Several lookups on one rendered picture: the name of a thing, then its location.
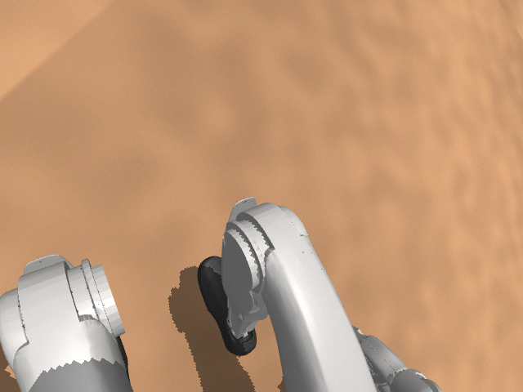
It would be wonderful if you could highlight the right robot foot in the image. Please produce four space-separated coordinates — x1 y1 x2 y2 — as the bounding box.
198 256 257 356

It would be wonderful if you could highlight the right robot arm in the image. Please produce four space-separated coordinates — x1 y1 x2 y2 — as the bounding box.
390 369 443 392

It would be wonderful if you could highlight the left robot foot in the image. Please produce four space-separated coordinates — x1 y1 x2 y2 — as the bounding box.
116 336 131 384

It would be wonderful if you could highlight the right robot hand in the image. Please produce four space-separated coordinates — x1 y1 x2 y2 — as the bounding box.
352 326 408 392

